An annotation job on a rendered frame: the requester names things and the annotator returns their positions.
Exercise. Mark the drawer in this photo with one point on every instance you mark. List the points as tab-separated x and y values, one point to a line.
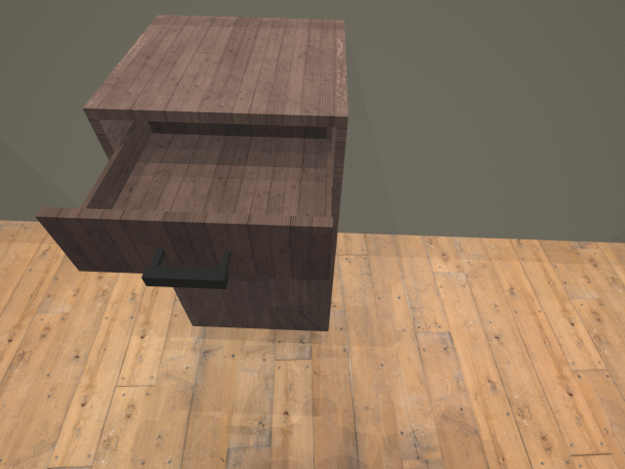
262	192

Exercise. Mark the handle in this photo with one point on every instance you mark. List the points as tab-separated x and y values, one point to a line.
190	277

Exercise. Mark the cabinet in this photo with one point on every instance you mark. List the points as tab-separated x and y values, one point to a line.
236	70

